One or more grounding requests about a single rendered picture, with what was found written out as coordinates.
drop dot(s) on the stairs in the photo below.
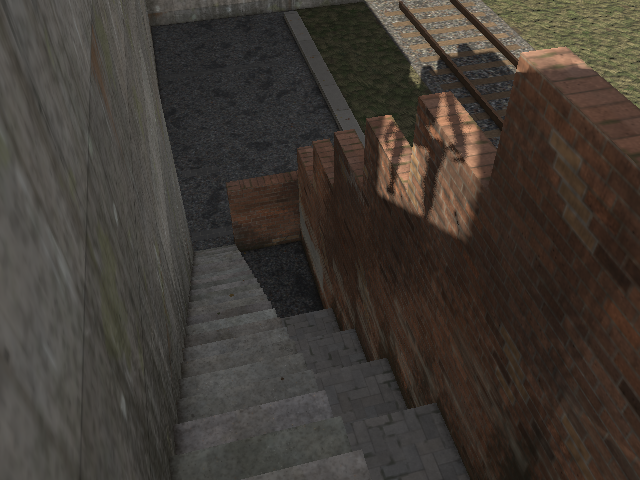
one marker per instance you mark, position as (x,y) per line
(249,409)

